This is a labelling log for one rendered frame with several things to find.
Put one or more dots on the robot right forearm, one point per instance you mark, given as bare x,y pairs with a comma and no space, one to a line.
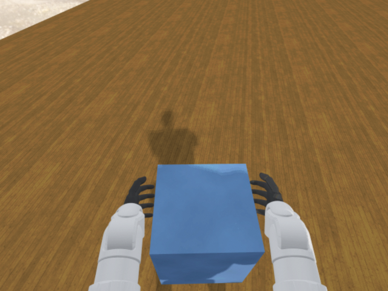
291,249

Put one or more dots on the robot left forearm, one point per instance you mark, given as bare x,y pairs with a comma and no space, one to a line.
120,253

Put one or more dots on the carton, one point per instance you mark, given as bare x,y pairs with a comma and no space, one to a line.
205,228

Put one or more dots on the robot right hand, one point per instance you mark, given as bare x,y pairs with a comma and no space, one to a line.
271,194

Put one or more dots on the robot left hand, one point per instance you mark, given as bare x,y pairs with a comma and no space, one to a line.
134,197

